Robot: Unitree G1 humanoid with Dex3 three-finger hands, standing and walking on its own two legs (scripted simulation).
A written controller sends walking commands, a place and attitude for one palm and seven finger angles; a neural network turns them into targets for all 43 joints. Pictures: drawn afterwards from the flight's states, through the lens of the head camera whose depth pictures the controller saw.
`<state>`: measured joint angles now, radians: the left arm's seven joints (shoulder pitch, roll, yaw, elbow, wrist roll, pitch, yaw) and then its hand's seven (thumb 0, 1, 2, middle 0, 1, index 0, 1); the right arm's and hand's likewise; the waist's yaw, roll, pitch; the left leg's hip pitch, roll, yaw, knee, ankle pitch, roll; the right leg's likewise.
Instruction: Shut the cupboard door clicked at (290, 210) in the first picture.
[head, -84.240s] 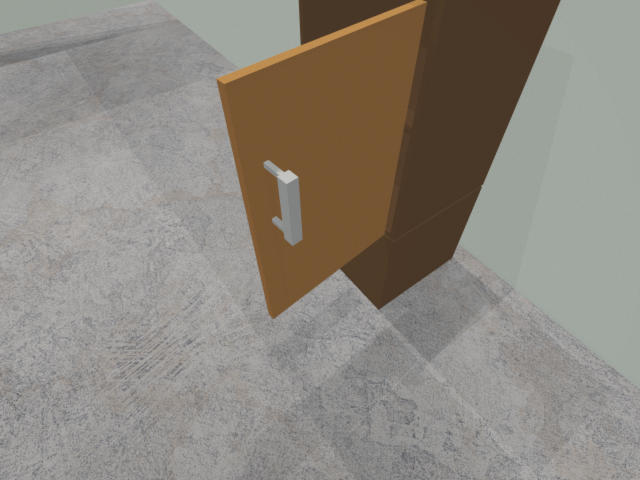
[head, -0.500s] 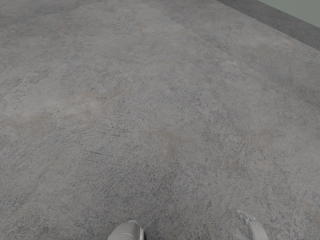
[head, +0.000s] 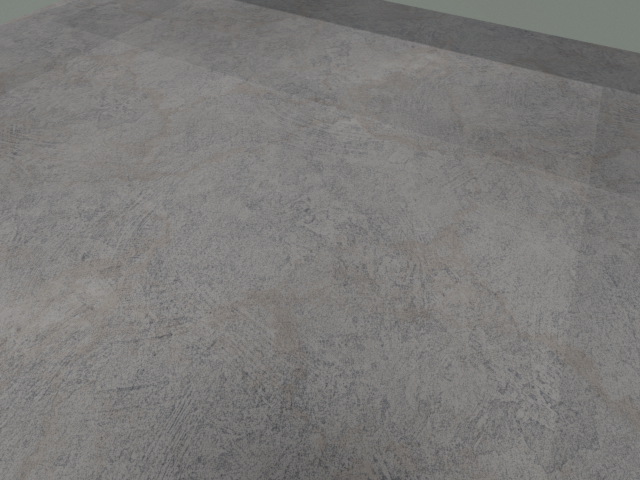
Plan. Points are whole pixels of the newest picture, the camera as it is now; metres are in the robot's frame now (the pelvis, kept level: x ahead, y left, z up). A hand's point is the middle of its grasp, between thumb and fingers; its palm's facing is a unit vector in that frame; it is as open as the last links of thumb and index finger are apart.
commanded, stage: turn to face it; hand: left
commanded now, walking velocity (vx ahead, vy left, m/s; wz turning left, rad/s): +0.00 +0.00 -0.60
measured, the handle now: out of the picture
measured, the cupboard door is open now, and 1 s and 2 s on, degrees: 9 9 9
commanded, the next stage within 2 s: none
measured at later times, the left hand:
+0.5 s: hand (191, 479) +0.15 +0.20 -0.18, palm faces -0.22 -0.96 -0.19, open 7.4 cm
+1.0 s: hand (266, 422) +0.22 +0.10 -0.15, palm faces -0.54 -0.80 -0.26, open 7.4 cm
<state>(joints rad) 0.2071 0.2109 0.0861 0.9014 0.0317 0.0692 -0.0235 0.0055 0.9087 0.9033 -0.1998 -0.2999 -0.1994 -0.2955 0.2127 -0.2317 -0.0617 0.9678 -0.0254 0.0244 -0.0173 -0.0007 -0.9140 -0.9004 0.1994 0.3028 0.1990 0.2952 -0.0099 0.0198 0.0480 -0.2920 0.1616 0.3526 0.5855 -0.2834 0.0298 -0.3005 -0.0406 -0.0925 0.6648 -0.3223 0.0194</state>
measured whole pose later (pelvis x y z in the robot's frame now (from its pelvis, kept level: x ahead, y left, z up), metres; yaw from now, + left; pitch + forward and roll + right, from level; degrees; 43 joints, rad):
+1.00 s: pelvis +0.03 -0.02 +0.00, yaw -34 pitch +1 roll +0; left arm 0.17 0.21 0.05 0.87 0.02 0.04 -0.01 0.00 0.91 0.90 -0.20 -0.30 -0.20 -0.30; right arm 0.19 -0.28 -0.07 0.92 -0.01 0.07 -0.02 0.01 -0.91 -0.90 0.20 0.30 0.20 0.29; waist -0.01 0.04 0.09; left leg -0.49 0.10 0.05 1.14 -0.45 -0.08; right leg -0.28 0.01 -0.01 0.56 -0.29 -0.02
